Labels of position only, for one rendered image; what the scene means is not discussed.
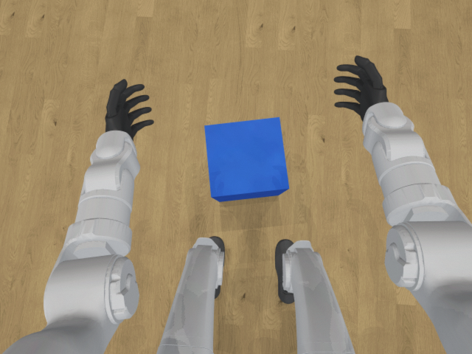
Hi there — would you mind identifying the right robot upper arm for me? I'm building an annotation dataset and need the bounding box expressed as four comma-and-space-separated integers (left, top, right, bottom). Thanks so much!
384, 221, 472, 354

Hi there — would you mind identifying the robot left forearm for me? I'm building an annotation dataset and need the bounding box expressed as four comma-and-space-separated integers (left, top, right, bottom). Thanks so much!
44, 131, 140, 321

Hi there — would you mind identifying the right robot foot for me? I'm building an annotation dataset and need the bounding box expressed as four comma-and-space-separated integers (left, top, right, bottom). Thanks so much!
275, 239, 294, 304

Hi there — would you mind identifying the robot left hand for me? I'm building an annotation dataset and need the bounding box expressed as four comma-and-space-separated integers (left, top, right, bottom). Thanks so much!
105, 79, 154, 140

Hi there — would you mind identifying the left robot upper arm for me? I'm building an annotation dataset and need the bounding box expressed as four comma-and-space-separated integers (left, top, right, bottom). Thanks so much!
2, 254, 139, 354

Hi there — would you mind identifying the robot right forearm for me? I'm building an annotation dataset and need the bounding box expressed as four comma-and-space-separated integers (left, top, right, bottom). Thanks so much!
362, 102, 472, 227

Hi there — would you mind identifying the right robot thigh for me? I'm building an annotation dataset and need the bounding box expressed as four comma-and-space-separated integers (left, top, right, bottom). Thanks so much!
282, 248, 355, 354

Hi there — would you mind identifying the carton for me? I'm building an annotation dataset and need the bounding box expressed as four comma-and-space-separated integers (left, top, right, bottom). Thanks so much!
204, 117, 289, 202

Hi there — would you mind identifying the robot right hand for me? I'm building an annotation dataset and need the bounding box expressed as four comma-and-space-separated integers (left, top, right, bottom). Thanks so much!
334, 55, 389, 121

